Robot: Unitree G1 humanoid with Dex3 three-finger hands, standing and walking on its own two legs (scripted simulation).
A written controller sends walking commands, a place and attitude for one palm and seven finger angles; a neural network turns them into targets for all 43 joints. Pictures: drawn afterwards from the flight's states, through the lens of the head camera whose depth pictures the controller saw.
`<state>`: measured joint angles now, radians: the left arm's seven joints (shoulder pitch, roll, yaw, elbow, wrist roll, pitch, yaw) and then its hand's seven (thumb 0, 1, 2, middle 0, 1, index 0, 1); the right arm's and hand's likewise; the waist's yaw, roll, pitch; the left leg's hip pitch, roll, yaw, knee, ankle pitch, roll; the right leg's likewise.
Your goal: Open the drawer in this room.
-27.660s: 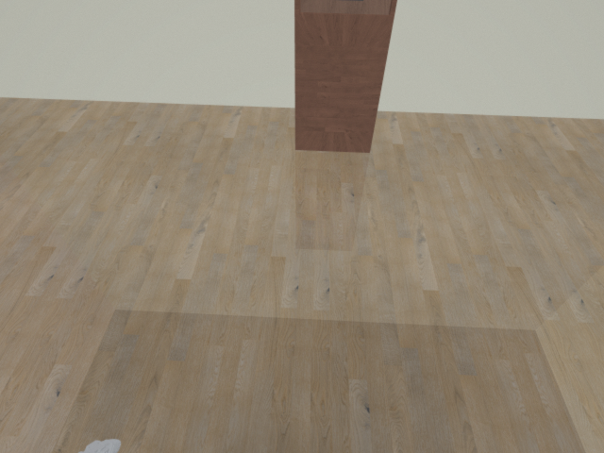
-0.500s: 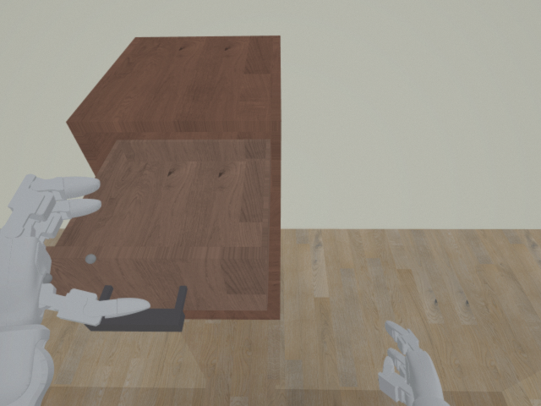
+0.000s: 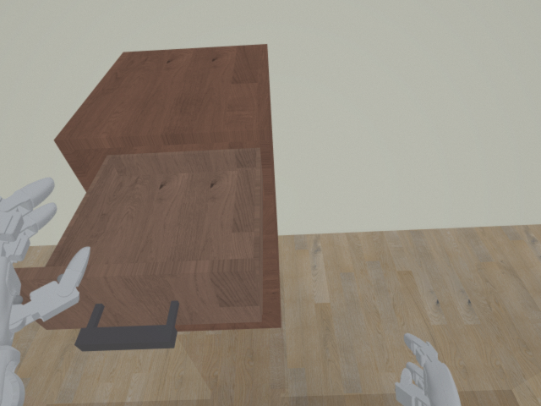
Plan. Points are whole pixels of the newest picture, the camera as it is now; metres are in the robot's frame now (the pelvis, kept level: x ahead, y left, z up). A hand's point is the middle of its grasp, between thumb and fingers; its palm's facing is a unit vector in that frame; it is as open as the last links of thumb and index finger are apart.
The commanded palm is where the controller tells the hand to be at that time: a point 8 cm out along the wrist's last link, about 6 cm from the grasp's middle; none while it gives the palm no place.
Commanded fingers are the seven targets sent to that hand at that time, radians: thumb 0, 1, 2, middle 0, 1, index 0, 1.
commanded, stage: draw the hand back to the body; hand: left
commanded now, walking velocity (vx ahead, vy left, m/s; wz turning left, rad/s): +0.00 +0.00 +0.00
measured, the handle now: (131, 323) +0.22 +0.24 +0.02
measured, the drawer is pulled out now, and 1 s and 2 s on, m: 0.30 0.30 0.30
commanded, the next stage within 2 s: step back with the hand held close in 0.26 s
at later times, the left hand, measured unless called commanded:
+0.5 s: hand (48, 284) +0.18 +0.24 +0.20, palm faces +0.42 -0.79 -0.45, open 7.4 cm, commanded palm +0.11 +0.28 +0.21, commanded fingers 0.00 0.90 0.90 -0.20 -0.30 -0.20 -0.30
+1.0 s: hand out of the picture +0.09 +0.27 +0.19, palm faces +0.41 -0.77 -0.50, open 7.4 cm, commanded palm +0.03 +0.31 +0.21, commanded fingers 0.00 0.90 0.90 -0.20 -0.30 -0.20 -0.30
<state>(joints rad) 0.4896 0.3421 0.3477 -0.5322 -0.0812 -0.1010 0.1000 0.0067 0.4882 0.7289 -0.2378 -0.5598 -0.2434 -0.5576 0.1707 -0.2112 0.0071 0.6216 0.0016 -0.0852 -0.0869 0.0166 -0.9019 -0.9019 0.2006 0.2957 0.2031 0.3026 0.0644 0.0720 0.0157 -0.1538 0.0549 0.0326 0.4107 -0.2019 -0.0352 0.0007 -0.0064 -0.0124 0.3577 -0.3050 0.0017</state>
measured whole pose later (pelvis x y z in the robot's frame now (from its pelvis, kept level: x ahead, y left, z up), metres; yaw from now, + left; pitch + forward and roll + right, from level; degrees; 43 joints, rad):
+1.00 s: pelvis -0.10 +0.03 -0.02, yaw +0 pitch +0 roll -2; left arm 0.59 0.42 0.46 -0.70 -0.06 -0.23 0.15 0.02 0.89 0.90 -0.21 -0.30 -0.22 -0.30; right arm 0.20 -0.20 0.00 0.53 0.02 -0.08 -0.06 0.01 -0.90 -0.90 0.20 0.30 0.21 0.30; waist 0.01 0.04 0.06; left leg -0.47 0.05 0.02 0.57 -0.16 0.01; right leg -0.33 -0.01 -0.01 0.56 -0.24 0.03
